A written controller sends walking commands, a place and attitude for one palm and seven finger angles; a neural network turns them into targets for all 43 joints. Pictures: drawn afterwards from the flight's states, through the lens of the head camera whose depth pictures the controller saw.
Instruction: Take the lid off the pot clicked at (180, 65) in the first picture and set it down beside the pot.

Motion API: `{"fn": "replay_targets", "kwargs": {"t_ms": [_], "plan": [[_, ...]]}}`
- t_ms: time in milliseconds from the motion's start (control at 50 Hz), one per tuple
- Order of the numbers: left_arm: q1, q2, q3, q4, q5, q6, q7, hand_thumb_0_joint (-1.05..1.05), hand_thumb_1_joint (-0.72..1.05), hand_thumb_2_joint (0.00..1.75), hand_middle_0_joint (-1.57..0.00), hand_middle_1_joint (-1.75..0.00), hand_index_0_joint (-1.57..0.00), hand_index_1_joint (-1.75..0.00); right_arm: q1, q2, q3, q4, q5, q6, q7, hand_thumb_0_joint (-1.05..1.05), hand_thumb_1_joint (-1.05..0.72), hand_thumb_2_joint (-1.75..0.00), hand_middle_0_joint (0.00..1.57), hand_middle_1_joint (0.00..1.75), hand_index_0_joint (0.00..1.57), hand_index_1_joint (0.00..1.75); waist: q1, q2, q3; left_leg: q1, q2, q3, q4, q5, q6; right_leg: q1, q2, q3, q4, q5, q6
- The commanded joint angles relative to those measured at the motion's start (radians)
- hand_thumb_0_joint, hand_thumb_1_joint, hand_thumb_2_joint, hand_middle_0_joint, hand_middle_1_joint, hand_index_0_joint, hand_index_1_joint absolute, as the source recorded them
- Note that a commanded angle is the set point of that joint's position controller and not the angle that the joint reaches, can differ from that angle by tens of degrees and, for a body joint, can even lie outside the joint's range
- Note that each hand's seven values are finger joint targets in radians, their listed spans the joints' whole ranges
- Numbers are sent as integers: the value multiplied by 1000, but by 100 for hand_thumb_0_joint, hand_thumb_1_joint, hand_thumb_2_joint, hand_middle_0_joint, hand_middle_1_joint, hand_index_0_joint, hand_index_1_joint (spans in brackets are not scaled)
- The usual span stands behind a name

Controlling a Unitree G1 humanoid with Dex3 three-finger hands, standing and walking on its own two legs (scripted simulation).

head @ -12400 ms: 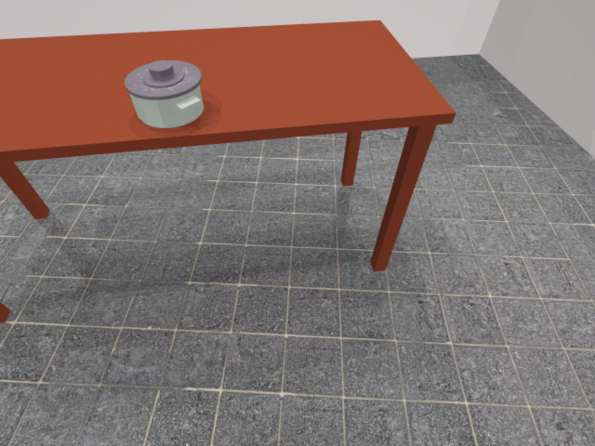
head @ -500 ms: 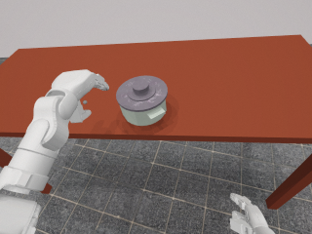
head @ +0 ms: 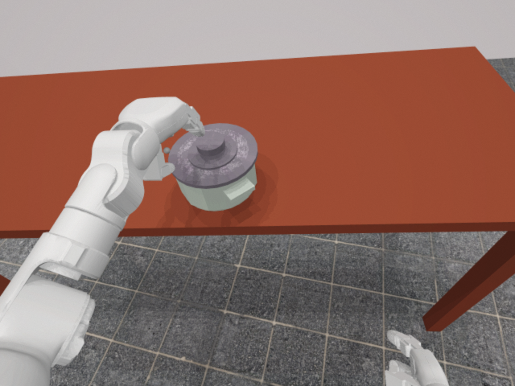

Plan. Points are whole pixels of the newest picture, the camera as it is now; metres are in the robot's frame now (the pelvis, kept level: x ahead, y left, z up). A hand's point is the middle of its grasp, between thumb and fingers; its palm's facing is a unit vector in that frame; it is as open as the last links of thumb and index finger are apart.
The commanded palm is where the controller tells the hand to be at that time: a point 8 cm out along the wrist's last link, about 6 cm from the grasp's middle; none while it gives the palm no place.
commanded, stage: move the open hand above the knob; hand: left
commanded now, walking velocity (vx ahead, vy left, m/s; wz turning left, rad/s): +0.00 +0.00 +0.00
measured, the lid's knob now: (210, 143) +0.51 +0.11 +0.09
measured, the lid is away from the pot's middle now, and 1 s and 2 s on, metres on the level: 0.00 0.00 0.00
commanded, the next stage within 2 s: lower the open fingers around the knob in 1.32 s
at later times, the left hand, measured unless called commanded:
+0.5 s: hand (200, 127) +0.48 +0.11 +0.15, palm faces -0.29 -0.02 -0.96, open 10.1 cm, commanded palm +0.48 +0.12 +0.22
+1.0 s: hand (186, 124) +0.48 +0.13 +0.16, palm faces -0.22 -0.05 -0.97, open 10.1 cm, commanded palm +0.46 +0.12 +0.22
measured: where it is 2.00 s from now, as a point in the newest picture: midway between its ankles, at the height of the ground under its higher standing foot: outside the picture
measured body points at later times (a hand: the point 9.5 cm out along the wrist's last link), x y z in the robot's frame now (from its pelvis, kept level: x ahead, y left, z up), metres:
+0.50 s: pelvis +0.01 +0.01 +0.00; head +0.05 -0.03 +0.45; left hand +0.49 +0.11 +0.20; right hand +0.11 -0.25 -0.14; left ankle +0.04 +0.08 -0.73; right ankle -0.05 -0.09 -0.73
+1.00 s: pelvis +0.01 +0.01 +0.00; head +0.04 -0.02 +0.45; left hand +0.48 +0.13 +0.22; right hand +0.13 -0.25 -0.13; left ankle +0.04 +0.08 -0.73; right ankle -0.05 -0.09 -0.73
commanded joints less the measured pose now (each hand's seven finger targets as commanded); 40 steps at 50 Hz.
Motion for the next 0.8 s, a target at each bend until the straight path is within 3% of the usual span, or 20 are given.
{"fn": "replay_targets", "kwargs": {"t_ms": [0,40,80,160,200,280,320,340,380,440,500,540,580,600,620,640,680,700,740,780], "plan": [[-419,202,168,33,12,17,68,0,-33,151,-84,-8,-84,-8,-59,-91,-34,-126,2,-38,7,0,-90,-90,20,30,20,30,7,-125,-389,285,-5,-50,13,337,17,-25,12,37,-43,503,3],[-354,95,82,132,13,50,67,0,-33,151,-84,-8,-84,-8,-69,-97,-32,-129,15,-26,22,0,-90,-90,20,30,20,30,-1,-131,-303,240,-2,-44,3,285,6,-84,15,18,-44,439,4],[-396,53,44,74,15,64,63,0,-33,151,-84,-8,-84,-8,-80,-106,-44,-144,17,-14,29,0,-90,-90,20,30,20,30,-15,-127,-325,258,-3,-42,16,277,13,-91,10,23,-55,438,1],[-807,150,61,-183,43,50,54,0,-33,151,-84,-8,-84,-8,-82,-94,-51,-149,9,-21,14,0,-90,-90,20,30,20,30,-53,-72,-520,403,-11,-68,35,323,30,-64,17,45,-49,486,4],[-920,225,116,-180,41,20,73,0,-33,151,-84,-8,-84,-8,-29,-96,-55,-120,0,-45,-2,0,-90,-90,20,30,20,30,-66,-61,-561,448,-7,-84,37,347,33,-65,29,48,-54,501,4],[-713,204,164,290,30,43,108,0,-33,151,-84,-8,-84,-8,39,-112,-46,-36,1,-30,-17,0,-90,-90,20,30,20,30,-45,-183,-385,270,-1,-52,-3,247,24,-78,24,31,-66,439,2],[-695,41,43,381,36,73,116,0,-33,151,-84,-8,-84,-8,21,-100,-40,-33,3,-22,-6,0,-90,-90,20,30,20,30,-47,-172,-338,241,-1,-49,-16,223,12,-130,22,15,-56,390,1],[-669,19,29,416,44,85,119,0,-33,151,-84,-8,-84,-8,20,-101,-42,-38,2,-22,0,0,-90,-90,20,30,20,30,-43,-151,-334,244,1,-48,-12,224,10,-142,21,15,-54,377,0],[-729,-63,-32,322,54,81,108,0,-33,151,-84,-8,-84,-8,9,-98,-55,-66,-4,-18,12,0,-90,-90,20,30,20,30,-55,-100,-417,314,2,-62,14,290,14,-147,17,19,-48,409,-7],[-918,42,26,274,73,69,99,0,-33,151,-84,-8,-84,-8,41,-106,-60,-56,-11,-22,1,0,-90,-90,20,30,20,30,-83,-117,-512,361,-1,-65,27,299,26,-115,22,36,-54,455,0],[-1020,228,166,247,60,36,113,0,-33,151,-84,-8,-84,-8,70,-115,-57,-49,-18,-43,-28,0,-90,-90,20,30,20,30,-74,-191,-575,324,-6,-52,16,291,39,-8,17,63,-65,558,11],[-995,213,156,274,69,21,125,0,-33,151,-84,-8,-84,-8,77,-104,-57,-44,-21,-61,-35,0,-90,-90,20,30,20,30,-65,-173,-577,335,-6,-48,16,337,41,-9,16,63,-56,597,10],[-822,146,131,395,74,24,130,0,-33,151,-84,-8,-84,-8,98,-105,-60,-42,-20,-55,-26,0,-90,-90,20,30,20,30,-51,-173,-499,291,3,-45,16,387,37,-35,16,47,-56,598,4],[-730,151,141,482,87,34,133,0,-33,151,-84,-8,-84,-8,92,-108,-54,-38,-15,-54,-20,0,-90,-90,20,30,20,30,-38,-184,-443,257,5,-38,14,362,31,-52,19,42,-51,570,5],[-649,92,94,550,82,47,131,0,-33,151,-84,-8,-84,-8,88,-110,-50,-43,-9,-51,-16,0,-90,-90,20,30,20,30,-40,-195,-383,226,8,-31,5,335,24,-78,22,32,-50,535,7],[-626,113,115,537,80,52,132,0,-33,151,-84,-8,-84,-8,88,-116,-51,-47,-7,-47,-11,0,-90,-90,20,30,20,30,-30,-195,-371,219,14,-27,2,325,21,-77,21,29,-50,527,7],[-650,70,86,414,65,46,115,0,-33,151,-84,-8,-84,-8,65,-115,-59,-84,-11,-42,-1,0,-90,-90,20,30,20,30,-26,-144,-429,257,9,-30,19,380,27,-55,9,37,-49,565,3],[-717,119,111,291,71,39,108,0,-33,151,-84,-8,-84,-8,45,-115,-65,-98,-13,-41,2,0,-90,-90,20,30,20,30,-28,-115,-488,306,7,-33,32,413,35,-37,7,49,-50,602,5],[-854,89,67,119,64,24,95,0,-33,151,-84,-8,-84,-8,39,-102,-76,-109,-9,-45,3,0,-90,-90,20,30,20,30,-60,-59,-548,413,9,-56,50,479,42,-76,14,51,-55,594,7],[-906,121,86,18,52,-1,97,0,-33,151,-84,-8,-84,-8,60,-97,-86,-109,-7,-59,-3,0,-90,-90,20,30,20,30,-75,-69,-574,467,18,-75,64,528,49,-90,22,52,-66,594,10]]}}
